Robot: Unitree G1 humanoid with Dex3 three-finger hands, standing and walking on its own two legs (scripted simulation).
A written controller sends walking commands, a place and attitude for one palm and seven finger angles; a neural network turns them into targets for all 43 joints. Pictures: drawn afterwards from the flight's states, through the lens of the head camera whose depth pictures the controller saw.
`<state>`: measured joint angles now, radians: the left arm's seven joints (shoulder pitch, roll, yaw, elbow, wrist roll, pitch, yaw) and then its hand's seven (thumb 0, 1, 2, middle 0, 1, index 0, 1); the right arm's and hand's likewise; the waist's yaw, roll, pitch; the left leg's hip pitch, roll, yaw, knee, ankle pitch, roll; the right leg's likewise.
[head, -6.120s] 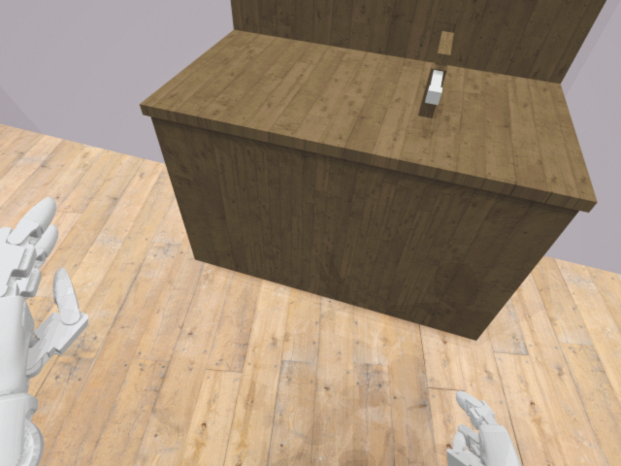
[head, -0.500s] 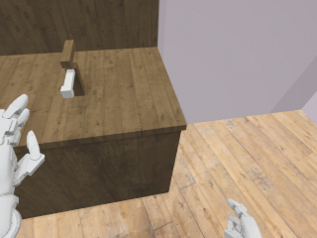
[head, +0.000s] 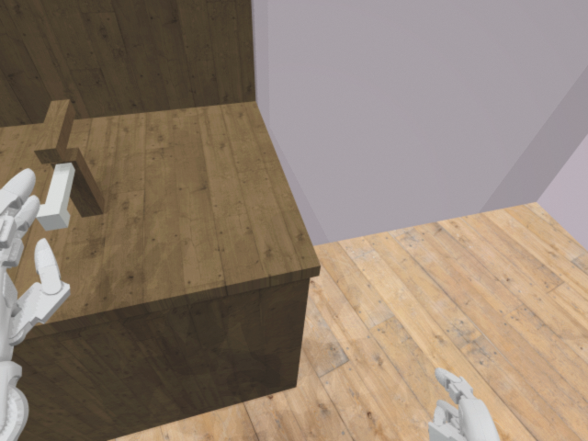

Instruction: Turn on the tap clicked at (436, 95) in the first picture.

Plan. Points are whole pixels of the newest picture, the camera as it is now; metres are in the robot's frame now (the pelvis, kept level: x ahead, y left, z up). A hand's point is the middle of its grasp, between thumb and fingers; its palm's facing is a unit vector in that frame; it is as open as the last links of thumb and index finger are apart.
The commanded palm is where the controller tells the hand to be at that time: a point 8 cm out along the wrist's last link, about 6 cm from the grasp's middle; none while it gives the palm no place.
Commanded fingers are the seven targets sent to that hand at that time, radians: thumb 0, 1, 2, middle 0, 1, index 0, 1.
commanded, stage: come to a stop and stand still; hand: left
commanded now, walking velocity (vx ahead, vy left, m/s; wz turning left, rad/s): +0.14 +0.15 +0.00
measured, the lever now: (53, 216) +0.36 +0.37 +0.11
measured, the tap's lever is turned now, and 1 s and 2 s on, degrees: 0 0 0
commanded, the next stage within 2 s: look again from close up in 1.50 s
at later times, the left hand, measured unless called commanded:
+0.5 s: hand (120, 234) +0.28 +0.22 +0.18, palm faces +0.37 -0.83 -0.42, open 7.4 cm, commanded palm +0.23 +0.26 +0.19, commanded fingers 0.00 0.90 0.90 -0.20 -0.30 -0.20 -0.30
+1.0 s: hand (95, 210) +0.31 +0.26 +0.18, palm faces +0.38 -0.86 -0.35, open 7.4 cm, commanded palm +0.26 +0.30 +0.19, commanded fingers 0.00 0.90 0.90 -0.20 -0.30 -0.20 -0.30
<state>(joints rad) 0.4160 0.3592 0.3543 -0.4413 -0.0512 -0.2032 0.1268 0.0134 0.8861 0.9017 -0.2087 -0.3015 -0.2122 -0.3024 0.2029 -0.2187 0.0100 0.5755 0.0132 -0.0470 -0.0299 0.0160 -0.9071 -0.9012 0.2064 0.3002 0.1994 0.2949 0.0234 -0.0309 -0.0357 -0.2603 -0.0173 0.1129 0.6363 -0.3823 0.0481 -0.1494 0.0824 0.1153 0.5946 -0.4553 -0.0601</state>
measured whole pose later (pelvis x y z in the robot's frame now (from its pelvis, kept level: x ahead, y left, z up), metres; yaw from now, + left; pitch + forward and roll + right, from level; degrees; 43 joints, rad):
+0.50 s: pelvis +0.06 -0.01 +0.01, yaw -3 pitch -3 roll +1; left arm 0.49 0.36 0.38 -0.54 -0.05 -0.21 0.16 0.01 0.88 0.90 -0.21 -0.30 -0.22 -0.30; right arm 0.15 -0.22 0.02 0.59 0.00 -0.05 -0.05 0.02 -0.91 -0.90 0.20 0.30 0.20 0.29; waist 0.01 -0.02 0.13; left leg -0.38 0.04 0.01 0.82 -0.39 -0.02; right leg -0.32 0.00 -0.07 0.58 -0.21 -0.06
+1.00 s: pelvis +0.08 +0.03 +0.02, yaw -3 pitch -1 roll -1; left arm 0.41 0.32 0.31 -0.42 -0.03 -0.15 0.14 0.01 0.89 0.90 -0.21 -0.30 -0.21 -0.30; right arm 0.24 -0.17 0.05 0.64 0.00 -0.10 -0.05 0.02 -0.90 -0.90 0.21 0.30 0.20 0.30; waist 0.02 0.01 0.01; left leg -0.22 0.01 0.02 0.45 -0.21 0.01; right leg -0.23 0.00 -0.01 0.40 -0.16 0.00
